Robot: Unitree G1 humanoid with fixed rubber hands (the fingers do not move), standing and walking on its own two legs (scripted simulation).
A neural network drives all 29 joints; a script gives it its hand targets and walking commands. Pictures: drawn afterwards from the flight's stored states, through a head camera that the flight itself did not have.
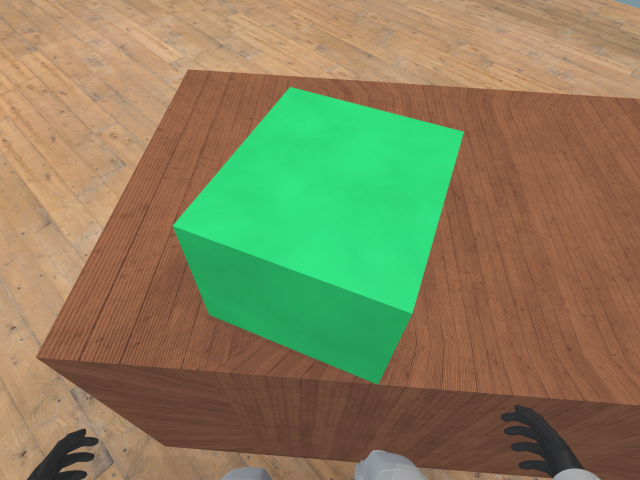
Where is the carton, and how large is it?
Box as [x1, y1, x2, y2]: [173, 87, 463, 384]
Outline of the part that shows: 290,87 173,225 173,227 209,314 377,384 411,315 463,132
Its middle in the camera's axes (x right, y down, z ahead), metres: +0.02 -0.02 +0.58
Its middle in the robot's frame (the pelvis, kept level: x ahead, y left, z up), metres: +0.44 -0.02 +0.03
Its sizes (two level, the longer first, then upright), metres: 0.311 0.273 0.216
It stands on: a pedestal, 0.66 m high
